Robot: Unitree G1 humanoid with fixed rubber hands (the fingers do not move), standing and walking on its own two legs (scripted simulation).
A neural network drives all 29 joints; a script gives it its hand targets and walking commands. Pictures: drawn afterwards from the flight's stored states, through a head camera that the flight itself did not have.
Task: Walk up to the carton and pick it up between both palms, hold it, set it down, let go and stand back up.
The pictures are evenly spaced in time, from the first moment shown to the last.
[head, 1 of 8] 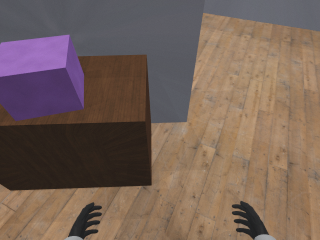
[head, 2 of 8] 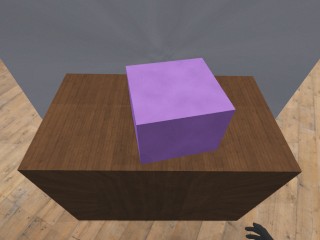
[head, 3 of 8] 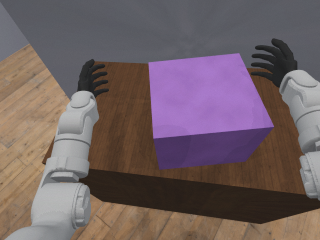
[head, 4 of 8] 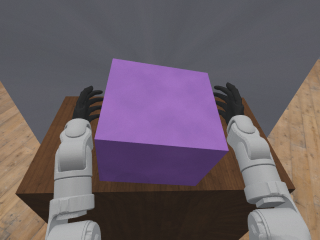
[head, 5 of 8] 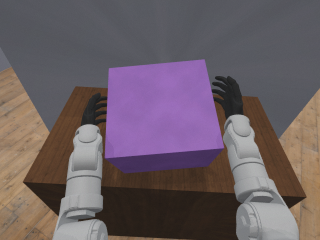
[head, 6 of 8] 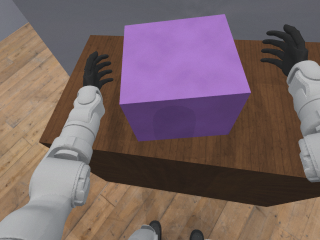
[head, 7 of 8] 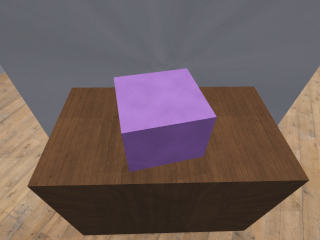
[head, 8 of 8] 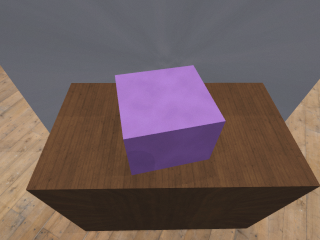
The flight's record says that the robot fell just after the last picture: no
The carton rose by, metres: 0.16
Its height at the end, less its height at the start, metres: +0.00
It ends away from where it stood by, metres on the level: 0.07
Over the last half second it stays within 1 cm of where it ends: yes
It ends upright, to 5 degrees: yes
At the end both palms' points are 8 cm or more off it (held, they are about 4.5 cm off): yes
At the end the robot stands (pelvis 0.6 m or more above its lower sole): yes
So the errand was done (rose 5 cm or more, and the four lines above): yes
